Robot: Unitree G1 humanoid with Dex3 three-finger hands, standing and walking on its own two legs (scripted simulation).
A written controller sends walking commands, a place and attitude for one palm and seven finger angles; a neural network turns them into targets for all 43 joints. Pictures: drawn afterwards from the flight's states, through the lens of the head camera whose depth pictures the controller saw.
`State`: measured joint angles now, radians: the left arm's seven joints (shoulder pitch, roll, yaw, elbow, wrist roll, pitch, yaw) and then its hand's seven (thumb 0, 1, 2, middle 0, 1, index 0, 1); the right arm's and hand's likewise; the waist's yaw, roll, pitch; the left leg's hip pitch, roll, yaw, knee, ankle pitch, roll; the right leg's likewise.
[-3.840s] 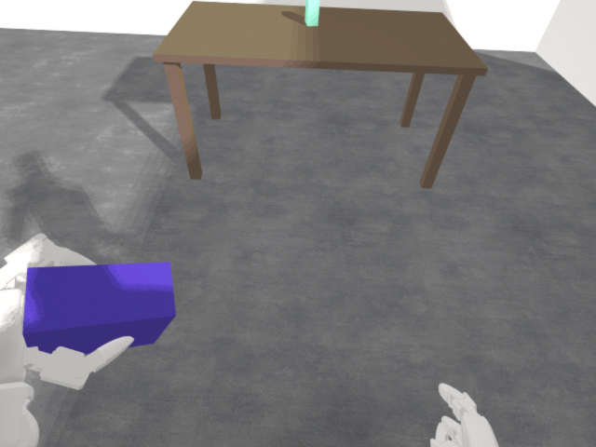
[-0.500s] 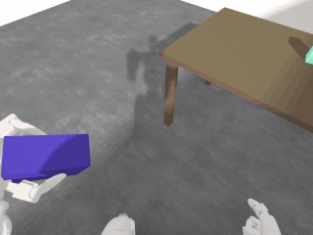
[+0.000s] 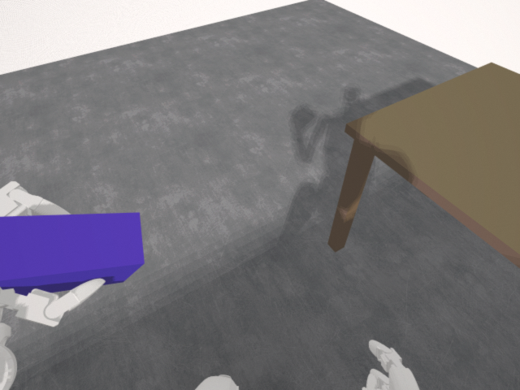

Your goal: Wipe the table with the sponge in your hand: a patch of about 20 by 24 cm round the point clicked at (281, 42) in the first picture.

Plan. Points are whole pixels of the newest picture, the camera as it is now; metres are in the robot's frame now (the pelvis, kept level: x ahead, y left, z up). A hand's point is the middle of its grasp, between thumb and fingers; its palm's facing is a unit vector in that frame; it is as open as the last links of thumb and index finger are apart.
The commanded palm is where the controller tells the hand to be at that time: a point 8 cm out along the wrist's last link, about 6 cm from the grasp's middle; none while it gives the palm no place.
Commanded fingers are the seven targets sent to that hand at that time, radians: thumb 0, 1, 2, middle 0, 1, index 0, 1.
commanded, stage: walk to a spot facing it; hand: left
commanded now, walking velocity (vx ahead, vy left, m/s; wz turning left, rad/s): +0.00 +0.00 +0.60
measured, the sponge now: (93, 254) +0.22 +0.22 +0.17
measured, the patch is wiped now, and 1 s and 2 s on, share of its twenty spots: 0.00 0.00 0.00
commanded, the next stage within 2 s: turn to face it in 0.18 s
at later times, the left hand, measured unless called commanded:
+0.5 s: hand (20, 280) +0.17 +0.26 +0.19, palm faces +0.56 -0.72 -0.41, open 10.0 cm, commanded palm +0.13 +0.29 +0.19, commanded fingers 0.00 0.10 1.30 -1.20 -1.60 -1.20 -1.60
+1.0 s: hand (122, 272) +0.19 +0.17 +0.18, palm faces +0.31 -0.84 -0.44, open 10.0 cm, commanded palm +0.14 +0.21 +0.19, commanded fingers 0.00 0.10 1.30 -1.20 -1.60 -1.20 -1.60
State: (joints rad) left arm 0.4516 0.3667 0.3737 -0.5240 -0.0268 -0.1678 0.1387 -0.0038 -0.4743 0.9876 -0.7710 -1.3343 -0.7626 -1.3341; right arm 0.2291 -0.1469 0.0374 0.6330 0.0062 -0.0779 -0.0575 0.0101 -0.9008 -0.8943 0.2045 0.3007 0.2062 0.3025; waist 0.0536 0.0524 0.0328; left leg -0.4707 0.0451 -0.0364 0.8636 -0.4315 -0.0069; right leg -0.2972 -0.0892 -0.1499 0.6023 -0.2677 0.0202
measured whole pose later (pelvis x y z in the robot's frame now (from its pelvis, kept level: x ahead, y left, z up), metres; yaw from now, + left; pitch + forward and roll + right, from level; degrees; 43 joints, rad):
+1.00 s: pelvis -0.04 -0.06 +0.01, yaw -5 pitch +2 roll +2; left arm 0.49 0.40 0.37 -0.52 -0.04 -0.20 0.13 0.00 -0.48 0.99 -0.76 -1.34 -0.75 -1.34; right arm 0.20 -0.30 -0.04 0.54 0.01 0.02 -0.03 0.01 -0.91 -0.90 0.20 0.30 0.20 0.30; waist 0.01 -0.04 0.00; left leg -0.21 0.01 0.07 0.48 -0.39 -0.03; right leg -0.43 0.11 0.08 0.43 -0.03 -0.08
